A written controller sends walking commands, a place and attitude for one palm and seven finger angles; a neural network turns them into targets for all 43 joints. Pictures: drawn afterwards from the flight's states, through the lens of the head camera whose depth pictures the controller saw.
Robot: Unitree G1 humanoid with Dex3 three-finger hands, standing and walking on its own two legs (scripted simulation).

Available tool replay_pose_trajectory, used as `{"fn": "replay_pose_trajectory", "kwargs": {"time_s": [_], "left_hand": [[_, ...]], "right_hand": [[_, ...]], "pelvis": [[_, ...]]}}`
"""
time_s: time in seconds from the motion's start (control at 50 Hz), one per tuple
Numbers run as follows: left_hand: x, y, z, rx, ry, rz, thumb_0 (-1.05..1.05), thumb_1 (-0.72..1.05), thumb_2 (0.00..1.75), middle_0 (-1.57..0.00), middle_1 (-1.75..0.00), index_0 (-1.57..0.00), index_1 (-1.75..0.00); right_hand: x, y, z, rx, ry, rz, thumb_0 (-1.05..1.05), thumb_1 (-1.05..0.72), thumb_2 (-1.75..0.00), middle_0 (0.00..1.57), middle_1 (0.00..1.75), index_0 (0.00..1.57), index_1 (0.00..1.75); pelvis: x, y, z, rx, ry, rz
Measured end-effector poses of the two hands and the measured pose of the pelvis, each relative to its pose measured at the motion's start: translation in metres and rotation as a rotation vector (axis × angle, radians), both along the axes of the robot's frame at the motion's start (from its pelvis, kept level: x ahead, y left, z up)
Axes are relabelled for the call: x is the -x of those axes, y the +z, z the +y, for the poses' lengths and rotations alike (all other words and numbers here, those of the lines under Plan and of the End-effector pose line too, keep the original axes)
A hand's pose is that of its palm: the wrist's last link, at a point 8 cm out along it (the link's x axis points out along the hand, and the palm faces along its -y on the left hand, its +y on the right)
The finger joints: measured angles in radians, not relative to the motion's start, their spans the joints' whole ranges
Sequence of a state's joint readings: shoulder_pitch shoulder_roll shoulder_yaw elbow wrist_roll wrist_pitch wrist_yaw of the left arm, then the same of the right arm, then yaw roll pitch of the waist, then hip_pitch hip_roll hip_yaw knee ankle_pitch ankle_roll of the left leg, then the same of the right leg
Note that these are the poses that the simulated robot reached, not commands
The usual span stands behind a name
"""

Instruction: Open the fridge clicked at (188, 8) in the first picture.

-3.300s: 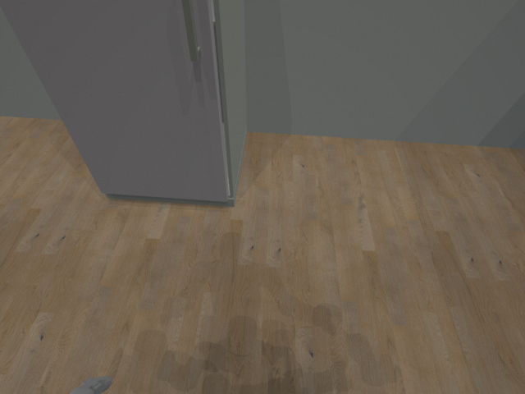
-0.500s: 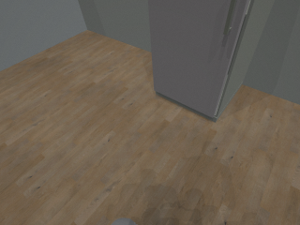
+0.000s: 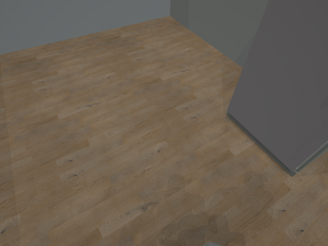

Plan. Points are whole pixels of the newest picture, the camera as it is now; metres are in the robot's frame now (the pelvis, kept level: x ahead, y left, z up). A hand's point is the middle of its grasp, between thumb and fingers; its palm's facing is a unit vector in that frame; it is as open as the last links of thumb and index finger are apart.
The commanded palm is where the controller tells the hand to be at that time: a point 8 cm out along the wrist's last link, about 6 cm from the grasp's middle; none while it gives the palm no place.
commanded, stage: walk to a spot facing it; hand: right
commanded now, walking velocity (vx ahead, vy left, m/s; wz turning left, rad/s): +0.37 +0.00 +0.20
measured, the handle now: out of the picture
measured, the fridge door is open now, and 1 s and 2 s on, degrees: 0 0 0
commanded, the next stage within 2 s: turn to face it in 0.74 s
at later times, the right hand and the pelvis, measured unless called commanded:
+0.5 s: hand (256, 224) +0.24 -0.25 -0.18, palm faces -0.08 +0.99 -0.13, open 7.4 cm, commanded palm none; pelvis +0.21 -0.07 +0.01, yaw +11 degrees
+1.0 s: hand (197, 129) +0.58 -0.08 -0.17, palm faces -0.40 +0.89 -0.20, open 7.4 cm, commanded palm none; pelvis +0.38 +0.03 -0.02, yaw +22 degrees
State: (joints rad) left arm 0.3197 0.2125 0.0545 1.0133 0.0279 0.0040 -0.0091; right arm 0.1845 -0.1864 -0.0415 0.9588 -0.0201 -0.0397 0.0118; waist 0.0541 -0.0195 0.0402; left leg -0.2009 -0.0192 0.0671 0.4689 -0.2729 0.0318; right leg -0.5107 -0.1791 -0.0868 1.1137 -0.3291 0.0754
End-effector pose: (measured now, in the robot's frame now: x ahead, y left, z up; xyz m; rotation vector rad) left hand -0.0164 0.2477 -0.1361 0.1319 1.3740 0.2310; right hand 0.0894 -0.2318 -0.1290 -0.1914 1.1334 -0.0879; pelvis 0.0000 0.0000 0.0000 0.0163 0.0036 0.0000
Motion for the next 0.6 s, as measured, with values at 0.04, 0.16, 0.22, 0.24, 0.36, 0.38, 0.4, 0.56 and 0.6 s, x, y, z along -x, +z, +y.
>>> {"fn": "replay_pose_trajectory", "kwargs": {"time_s": [0.04, 0.16, 0.22, 0.24, 0.36, 0.38, 0.4, 0.56, 0.6], "left_hand": [[-0.046, 0.004, -0.004, 0.002, -0.017, -0.092, 0.01, 0.91, 0.90, -0.20, -0.30, -0.20, -0.30], [-0.172, 0.016, -0.029, 0.002, -0.098, -0.274, 0.01, 0.91, 0.90, -0.20, -0.30, -0.20, -0.30], [-0.226, 0.018, -0.046, -0.019, -0.135, -0.334, 0.01, 0.91, 0.90, -0.20, -0.30, -0.20, -0.30], [-0.240, 0.017, -0.051, -0.033, -0.141, -0.357, 0.01, 0.91, 0.90, -0.20, -0.30, -0.20, -0.30], [-0.252, 0.024, -0.074, -0.054, -0.061, -0.329, 0.00, 0.91, 0.90, -0.20, -0.30, -0.21, -0.30], [-0.247, 0.024, -0.077, -0.050, -0.040, -0.303, 0.00, 0.91, 0.90, -0.20, -0.30, -0.21, -0.30], [-0.242, 0.025, -0.079, -0.052, -0.008, -0.280, 0.00, 0.91, 0.90, -0.20, -0.30, -0.21, -0.30], [-0.196, 0.023, -0.084, -0.061, 0.174, -0.082, 0.00, 0.94, 0.90, -0.20, -0.30, -0.21, -0.30], [-0.186, 0.020, -0.090, -0.044, 0.218, -0.035, 0.00, 0.93, 0.90, -0.20, -0.30, -0.20, -0.30]], "right_hand": [[0.003, -0.001, -0.007, 0.012, -0.018, 0.041, 0.00, -0.92, -0.90, 0.20, 0.30, 0.20, 0.30], [0.010, -0.017, -0.032, 0.006, -0.070, 0.171, 0.00, -0.92, -0.90, 0.20, 0.30, 0.20, 0.30], [0.008, -0.033, -0.048, -0.012, -0.099, 0.240, 0.00, -0.92, -0.90, 0.20, 0.30, 0.20, 0.30], [0.005, -0.040, -0.053, -0.018, -0.102, 0.265, 0.00, -0.91, -0.90, 0.20, 0.30, 0.20, 0.30], [-0.052, -0.036, -0.073, -0.036, -0.051, 0.305, 0.01, -0.91, -0.90, 0.19, 0.30, 0.19, 0.30], [-0.066, -0.033, -0.074, -0.038, -0.040, 0.290, 0.01, -0.91, -0.90, 0.19, 0.30, 0.19, 0.30], [-0.081, -0.029, -0.075, -0.040, -0.030, 0.274, 0.01, -0.91, -0.90, 0.19, 0.30, 0.19, 0.30], [-0.196, -0.016, -0.065, -0.055, 0.057, 0.185, 0.00, -0.91, -0.90, 0.19, 0.30, 0.19, 0.30], [-0.224, -0.015, -0.057, -0.055, 0.091, 0.174, 0.00, -0.91, -0.90, 0.19, 0.30, 0.19, 0.30]], "pelvis": [[-0.015, 0.002, -0.003, -0.006, 0.013, 0.001], [-0.069, -0.003, -0.022, -0.031, 0.040, -0.010], [-0.102, -0.013, -0.037, -0.041, 0.054, -0.022], [-0.113, -0.018, -0.043, -0.041, 0.063, -0.026], [-0.158, -0.008, -0.064, -0.028, 0.125, -0.047], [-0.165, -0.004, -0.066, -0.027, 0.133, -0.046], [-0.172, 0.000, -0.068, -0.027, 0.142, -0.043], [-0.229, 0.010, -0.071, -0.012, 0.214, -0.029], [-0.243, 0.009, -0.068, -0.009, 0.234, -0.030]]}}
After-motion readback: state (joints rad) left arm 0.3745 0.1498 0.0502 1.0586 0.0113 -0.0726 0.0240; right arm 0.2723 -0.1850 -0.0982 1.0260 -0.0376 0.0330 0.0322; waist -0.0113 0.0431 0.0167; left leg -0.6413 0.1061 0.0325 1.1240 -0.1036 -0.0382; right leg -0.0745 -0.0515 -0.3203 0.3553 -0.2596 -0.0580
